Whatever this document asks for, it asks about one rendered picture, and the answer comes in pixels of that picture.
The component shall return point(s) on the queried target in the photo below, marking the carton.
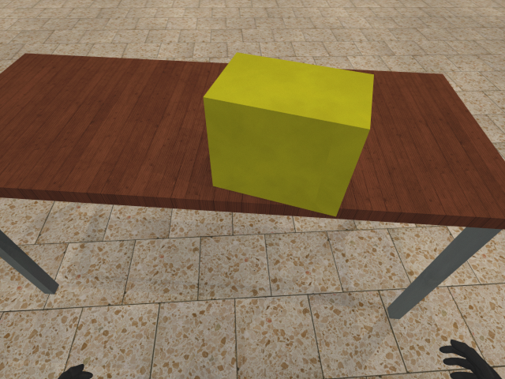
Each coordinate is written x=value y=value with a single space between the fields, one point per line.
x=287 y=131

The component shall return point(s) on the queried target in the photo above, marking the table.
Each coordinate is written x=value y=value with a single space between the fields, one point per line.
x=129 y=131

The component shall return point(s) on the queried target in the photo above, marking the right robot hand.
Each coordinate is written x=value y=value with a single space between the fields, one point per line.
x=474 y=362

